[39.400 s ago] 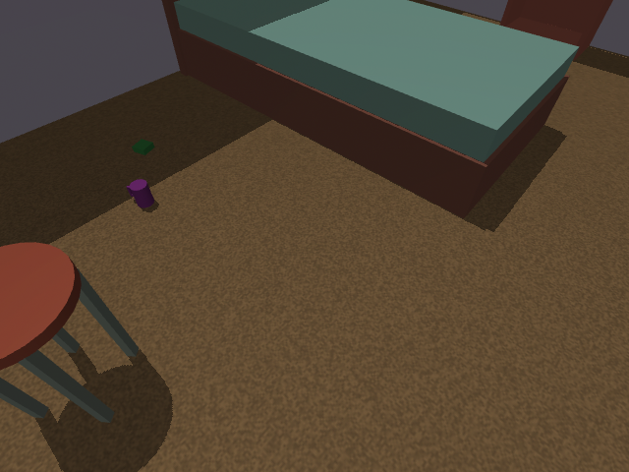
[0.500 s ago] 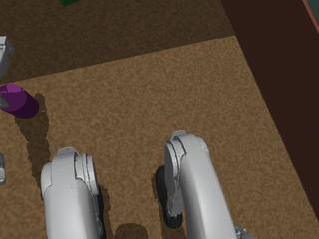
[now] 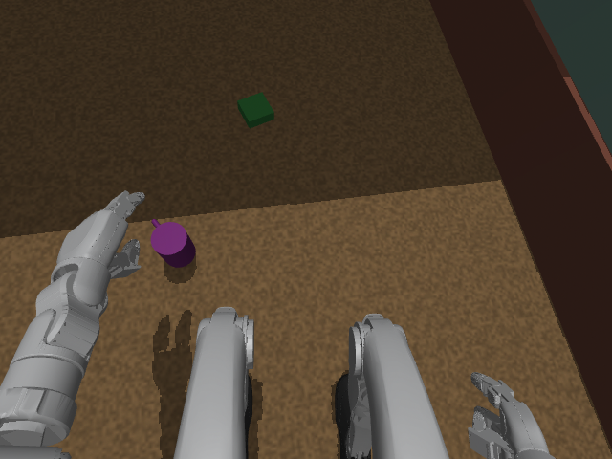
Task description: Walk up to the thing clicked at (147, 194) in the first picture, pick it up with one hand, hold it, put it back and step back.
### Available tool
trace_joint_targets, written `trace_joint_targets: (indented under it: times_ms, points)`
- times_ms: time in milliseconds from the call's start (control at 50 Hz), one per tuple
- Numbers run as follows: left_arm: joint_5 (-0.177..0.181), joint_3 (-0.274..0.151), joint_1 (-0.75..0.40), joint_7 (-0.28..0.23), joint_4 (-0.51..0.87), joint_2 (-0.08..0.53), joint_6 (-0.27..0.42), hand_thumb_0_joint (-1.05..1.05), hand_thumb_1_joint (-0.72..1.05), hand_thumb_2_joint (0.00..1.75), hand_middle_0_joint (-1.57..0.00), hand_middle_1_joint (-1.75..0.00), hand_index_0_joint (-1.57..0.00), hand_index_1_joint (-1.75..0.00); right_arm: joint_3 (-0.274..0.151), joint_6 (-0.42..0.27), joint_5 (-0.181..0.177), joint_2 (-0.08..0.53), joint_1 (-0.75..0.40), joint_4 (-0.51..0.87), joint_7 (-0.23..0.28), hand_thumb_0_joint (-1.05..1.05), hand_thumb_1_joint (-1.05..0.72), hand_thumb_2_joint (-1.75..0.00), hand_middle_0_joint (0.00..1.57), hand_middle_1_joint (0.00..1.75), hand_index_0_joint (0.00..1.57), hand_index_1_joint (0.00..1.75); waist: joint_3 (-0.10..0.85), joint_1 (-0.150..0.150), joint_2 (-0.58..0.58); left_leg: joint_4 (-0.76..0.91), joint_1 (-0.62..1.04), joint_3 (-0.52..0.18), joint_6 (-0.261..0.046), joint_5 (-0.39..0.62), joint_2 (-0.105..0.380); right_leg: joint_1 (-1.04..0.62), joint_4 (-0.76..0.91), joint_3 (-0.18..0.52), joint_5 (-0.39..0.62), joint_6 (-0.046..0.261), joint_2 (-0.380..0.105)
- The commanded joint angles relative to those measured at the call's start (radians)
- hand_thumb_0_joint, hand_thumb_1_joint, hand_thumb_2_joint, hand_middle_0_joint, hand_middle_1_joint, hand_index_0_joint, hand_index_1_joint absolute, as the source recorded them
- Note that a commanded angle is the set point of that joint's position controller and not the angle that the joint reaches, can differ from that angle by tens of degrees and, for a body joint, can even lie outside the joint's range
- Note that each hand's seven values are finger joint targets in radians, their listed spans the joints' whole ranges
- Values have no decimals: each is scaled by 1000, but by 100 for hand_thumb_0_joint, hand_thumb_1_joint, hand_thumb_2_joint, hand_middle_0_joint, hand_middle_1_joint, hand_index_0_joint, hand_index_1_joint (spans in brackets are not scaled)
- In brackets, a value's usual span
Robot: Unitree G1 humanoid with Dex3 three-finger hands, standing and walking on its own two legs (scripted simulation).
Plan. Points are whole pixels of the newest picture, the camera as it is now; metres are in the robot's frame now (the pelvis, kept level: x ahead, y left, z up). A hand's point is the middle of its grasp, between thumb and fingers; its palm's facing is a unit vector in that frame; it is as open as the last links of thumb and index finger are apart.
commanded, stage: home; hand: left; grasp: from above
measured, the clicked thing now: (170, 240) +0.49 +0.31 -0.44
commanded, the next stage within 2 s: none
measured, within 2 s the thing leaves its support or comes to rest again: neither
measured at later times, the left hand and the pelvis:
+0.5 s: hand (86, 327) +0.25 +0.21 +0.10, palm faces +0.09 -0.96 -0.27, open 7.4 cm; pelvis +0.05 +0.00 +0.18, yaw +5 degrees
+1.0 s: hand (34, 380) +0.22 +0.19 +0.17, palm faces +0.15 -0.97 -0.19, open 7.4 cm; pelvis +0.08 +0.00 +0.22, yaw +6 degrees
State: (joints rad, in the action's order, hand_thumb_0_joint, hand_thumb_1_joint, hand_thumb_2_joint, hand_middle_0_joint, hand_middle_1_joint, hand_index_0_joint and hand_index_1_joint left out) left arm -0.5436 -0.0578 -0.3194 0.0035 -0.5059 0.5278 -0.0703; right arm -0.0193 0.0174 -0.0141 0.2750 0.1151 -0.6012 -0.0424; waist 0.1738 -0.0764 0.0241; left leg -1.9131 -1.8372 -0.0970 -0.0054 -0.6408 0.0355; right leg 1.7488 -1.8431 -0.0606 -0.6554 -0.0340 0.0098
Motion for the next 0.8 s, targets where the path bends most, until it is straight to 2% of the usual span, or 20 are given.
trace_joint_targets:
  times_ms: [0, 40, 80, 100, 140, 220, 240, 280, 300, 320, 380, 420, 520, 580, 640, 700, 780]
  points:
    - [116, -79, -100, -50, 299, 151, -29, 0, 86, 88, -20, -29, -20, -29, -57, -56, -14, 154, 76, 102, 39, 0, -90, -90, 20, 30, 20, 30, 536, -4, 166, 404, 611, -10, -12, 81, 2, -337, 317, -11, 141, 59, 16]
    - [169, -53, -37, -53, 351, 102, -55, 0, 88, 89, -20, -30, -20, -30, -54, -74, -20, 146, 52, 110, 54, 0, -90, -90, 20, 30, 20, 30, 494, -8, 161, 449, 645, -3, -12, 70, -1, -380, 373, -2, 132, 59, 15]
    - [221, -58, 32, -59, 367, 76, -82, 0, 89, 89, -20, -30, -20, -30, -47, -91, -22, 144, 32, 116, 69, 0, -90, -90, 20, 30, 20, 30, 453, -6, 160, 504, 691, -28, -8, 47, 1, -401, 401, -2, 120, 57, 12]
    - [247, -42, 82, -61, 377, 44, -95, 0, 90, 90, -20, -30, -20, -30, -45, -98, -24, 139, 29, 125, 76, 0, -90, -90, 20, 30, 20, 30, 421, -16, 151, 532, 704, -27, -9, 38, -2, -423, 434, 0, 111, 56, 13]
    - [301, -60, 134, -70, 420, 43, -122, 0, 90, 90, -20, -30, -20, -30, -34, -111, -28, 131, 13, 145, 88, 0, -90, -90, 20, 30, 20, 30, 415, 0, 127, 581, 750, -31, -10, 17, -4, -485, 488, 7, 99, 55, 13]
    - [408, -57, 219, -85, 512, 0, -171, 0, 90, 90, -20, -30, -20, -30, -18, -140, -30, 106, 11, 170, 117, 0, -90, -90, 20, 30, 20, 30, 384, -10, 111, 662, 840, -6, -11, 42, -10, -610, 610, 21, 112, 53, 13]
    - [426, -43, 255, -86, 513, -20, -184, 0, 90, 90, -20, -30, -20, -30, -13, -147, -30, 100, 18, 164, 123, 0, -90, -90, 20, 30, 20, 30, 353, -9, 119, 692, 865, -8, -9, 56, -8, -633, 630, 22, 128, 53, 12]
    - [457, -46, 330, -91, 535, -48, -206, 0, 90, 90, -20, -30, -20, -30, -6, -159, -26, 91, 36, 160, 140, 0, -90, -90, 20, 30, 20, 30, 342, -10, 117, 737, 927, -12, -3, 116, -5, -690, 671, 18, 177, 51, 13]
    - [473, -57, 359, -94, 550, -53, -219, 0, 90, 90, -20, -30, -20, -30, 0, -164, -27, 88, 44, 169, 149, 0, -90, -90, 20, 30, 20, 30, 339, 1, 115, 762, 960, -19, -2, 130, -5, -718, 688, 15, 191, 51, 13]
    - [487, -44, 389, -94, 568, -74, -231, 0, 90, 90, -20, -30, -20, -30, 5, -169, -27, 80, 50, 173, 158, 0, -90, -90, 20, 30, 20, 30, 322, -2, 111, 781, 975, -14, -2, 161, -7, -753, 713, 14, 215, 51, 13]
    - [532, -46, 461, -97, 610, -118, -268, 0, 90, 90, -20, -30, -20, -30, 20, -186, -25, 66, 72, 177, 185, 0, -90, -90, 20, 30, 20, 30, 286, -3, 109, 837, 1039, -2, 0, 249, -8, -847, 779, 12, 280, 52, 14]
    - [563, -60, 547, -98, 644, -136, -290, 0, 90, 90, -20, -30, -20, -30, 25, -196, -24, 61, 92, 192, 200, 0, -90, -90, 20, 30, 20, 30, 273, 7, 88, 875, 1082, 6, 0, 305, -12, -926, 826, 7, 325, 49, 16]
    - [606, -54, 674, -88, 752, -182, -331, 0, 90, 90, -20, -30, -20, -30, 27, -221, -20, 46, 122, 220, 227, 0, -90, -90, 20, 30, 20, 30, 212, 13, 77, 958, 1171, 37, -1, 404, -19, -1057, 937, -4, 408, 45, 22]
    - [615, -50, 764, -81, 798, -202, -350, 0, 90, 90, -20, -30, -20, -30, 26, -238, -15, 42, 129, 233, 238, 0, -90, -90, 20, 30, 20, 30, 183, 24, 63, 989, 1203, 42, -2, 439, -23, -1105, 977, -10, 439, 44, 21]
    - [607, -41, 800, -70, 825, -205, -354, 0, 90, 90, -20, -30, -20, -30, 22, -251, -12, 45, 124, 250, 243, 0, -90, -90, 20, 30, 20, 30, 108, 23, 32, 1024, 1207, 43, -8, 408, -26, -1115, 1016, -16, 414, 39, 22]
    - [605, -34, 832, -55, 845, -212, -355, 0, 90, 90, -20, -30, -20, -30, 15, -262, -6, 48, 128, 252, 243, 0, -90, -90, 20, 30, 20, 30, 99, 26, 26, 1045, 1228, 49, -9, 403, -28, -1132, 1039, -20, 404, 36, 21]
    - [597, -23, 813, -39, 843, -215, -352, 0, 90, 90, -20, -30, -20, -30, 8, -277, -1, 59, 120, 249, 240, 0, -90, -90, 20, 30, 20, 30, 50, 23, 24, 1070, 1238, 50, -6, 362, -27, -1115, 1049, -25, 358, 36, 22]
